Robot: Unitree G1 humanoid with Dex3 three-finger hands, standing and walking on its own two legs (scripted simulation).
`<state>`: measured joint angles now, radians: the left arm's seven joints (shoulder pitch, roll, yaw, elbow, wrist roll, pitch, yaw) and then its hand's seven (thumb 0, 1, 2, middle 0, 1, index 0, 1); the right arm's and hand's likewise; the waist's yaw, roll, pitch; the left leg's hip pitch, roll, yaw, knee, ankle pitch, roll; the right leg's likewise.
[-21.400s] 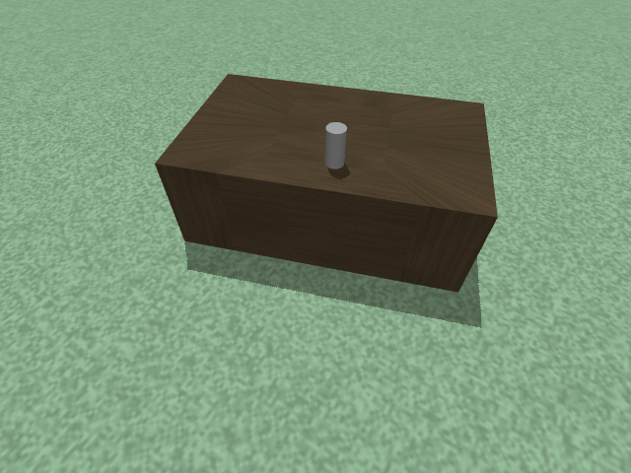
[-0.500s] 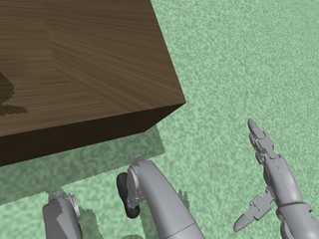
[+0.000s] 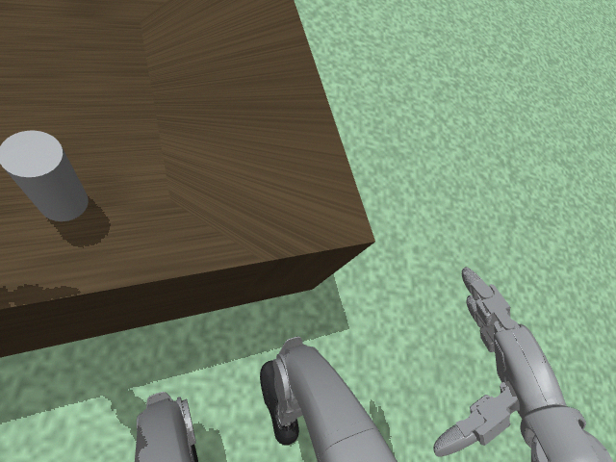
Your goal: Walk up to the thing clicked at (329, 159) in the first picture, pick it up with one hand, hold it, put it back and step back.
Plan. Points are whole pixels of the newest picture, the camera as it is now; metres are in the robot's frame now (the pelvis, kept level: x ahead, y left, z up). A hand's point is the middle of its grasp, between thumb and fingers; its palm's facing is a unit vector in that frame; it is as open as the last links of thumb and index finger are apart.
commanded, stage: home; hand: left
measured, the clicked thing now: (49, 180) +0.57 +0.21 -0.15
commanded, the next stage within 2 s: none
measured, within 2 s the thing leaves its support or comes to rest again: neither
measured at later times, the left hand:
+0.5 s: hand out of the picture +0.40 +0.26 +0.01, palm faces +0.21 -0.93 -0.29, open 17.5 cm
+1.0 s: hand out of the picture +0.21 +0.17 +0.02, palm faces +0.17 -0.96 -0.22, open 17.3 cm
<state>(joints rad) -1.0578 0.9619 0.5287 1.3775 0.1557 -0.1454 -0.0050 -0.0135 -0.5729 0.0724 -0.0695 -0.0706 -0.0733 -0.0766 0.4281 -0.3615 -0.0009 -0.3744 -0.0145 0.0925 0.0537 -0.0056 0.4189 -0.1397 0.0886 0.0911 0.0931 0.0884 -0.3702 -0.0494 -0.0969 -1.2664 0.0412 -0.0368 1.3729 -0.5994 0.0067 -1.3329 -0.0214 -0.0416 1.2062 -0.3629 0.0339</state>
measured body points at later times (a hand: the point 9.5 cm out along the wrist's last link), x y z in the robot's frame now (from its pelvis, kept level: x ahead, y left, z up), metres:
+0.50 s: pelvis +0.04 +0.00 +0.06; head +0.12 +0.04 +0.51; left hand +0.39 +0.30 +0.03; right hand +0.21 -0.23 +0.05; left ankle +0.01 +0.11 -0.60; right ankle +0.10 -0.15 -0.60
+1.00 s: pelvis +0.05 -0.02 +0.08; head +0.08 -0.02 +0.53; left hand +0.20 +0.22 +0.04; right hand +0.23 -0.24 +0.05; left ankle +0.01 +0.11 -0.60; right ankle +0.10 -0.15 -0.60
